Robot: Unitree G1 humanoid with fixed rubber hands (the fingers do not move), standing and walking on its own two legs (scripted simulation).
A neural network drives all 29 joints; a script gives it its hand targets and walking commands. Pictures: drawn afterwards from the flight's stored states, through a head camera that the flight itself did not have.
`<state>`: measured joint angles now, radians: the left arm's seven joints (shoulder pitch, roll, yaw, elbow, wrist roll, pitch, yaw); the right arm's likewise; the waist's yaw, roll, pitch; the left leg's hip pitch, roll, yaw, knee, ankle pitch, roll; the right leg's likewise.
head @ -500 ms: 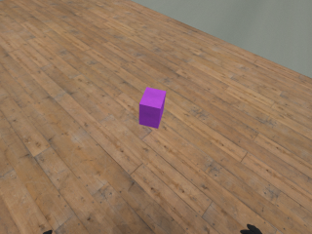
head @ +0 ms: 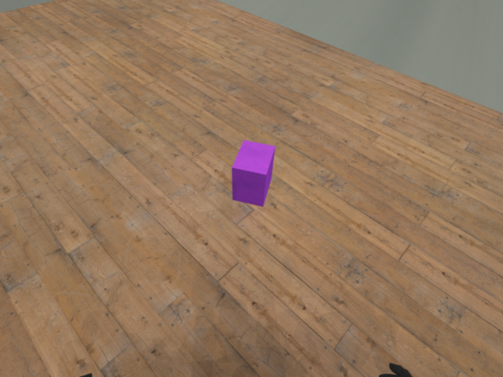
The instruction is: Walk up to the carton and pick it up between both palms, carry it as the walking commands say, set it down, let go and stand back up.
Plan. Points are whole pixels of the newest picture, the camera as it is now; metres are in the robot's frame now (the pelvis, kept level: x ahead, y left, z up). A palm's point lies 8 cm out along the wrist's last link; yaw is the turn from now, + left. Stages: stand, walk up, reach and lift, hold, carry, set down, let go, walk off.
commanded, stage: stand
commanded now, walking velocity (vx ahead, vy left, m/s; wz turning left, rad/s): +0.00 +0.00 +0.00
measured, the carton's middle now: (253, 173) +1.12 -0.05 -0.63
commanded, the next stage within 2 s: walk up in 1.60 s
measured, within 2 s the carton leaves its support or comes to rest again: neither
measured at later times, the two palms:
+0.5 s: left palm out of the picture +0.07 +0.26 -0.10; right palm out of the picture +0.06 -0.29 -0.10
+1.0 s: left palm out of the picture +0.05 +0.27 -0.09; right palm out of the picture +0.05 -0.29 -0.10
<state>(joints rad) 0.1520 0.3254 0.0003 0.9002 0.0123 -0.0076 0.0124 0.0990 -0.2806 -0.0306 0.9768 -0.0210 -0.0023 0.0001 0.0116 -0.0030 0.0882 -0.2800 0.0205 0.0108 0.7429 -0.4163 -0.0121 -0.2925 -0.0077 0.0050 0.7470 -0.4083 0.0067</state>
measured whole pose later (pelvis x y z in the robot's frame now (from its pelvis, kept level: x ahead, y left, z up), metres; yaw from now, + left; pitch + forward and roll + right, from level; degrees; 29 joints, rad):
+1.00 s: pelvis -0.02 -0.02 +0.03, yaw +0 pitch -4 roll +0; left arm 0.14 0.32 0.01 1.09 0.01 -0.02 0.00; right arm 0.11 -0.29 -0.01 1.14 -0.02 -0.01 0.00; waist 0.00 0.00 0.07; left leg -0.12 0.05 0.00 0.40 -0.21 -0.04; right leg -0.14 0.02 0.00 0.41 -0.20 -0.02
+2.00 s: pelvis +0.03 +0.00 +0.02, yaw +1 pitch -3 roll -2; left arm 0.26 0.24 0.03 1.07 0.04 -0.05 -0.01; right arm 0.21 -0.27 -0.04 1.12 -0.04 0.02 0.02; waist 0.02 0.05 0.03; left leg -0.32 0.08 0.02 0.85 -0.41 0.00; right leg -0.09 0.01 -0.04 0.43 -0.28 0.01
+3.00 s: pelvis +0.42 +0.01 +0.00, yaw -1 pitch -3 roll -2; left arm 0.40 0.18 0.04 1.12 0.03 -0.02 -0.02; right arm 0.12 -0.19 -0.06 0.94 -0.04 -0.06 0.04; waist 0.07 0.00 0.06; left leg -0.43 0.15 0.12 0.73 -0.22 -0.01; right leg -0.21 -0.10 -0.10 0.87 -0.49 0.02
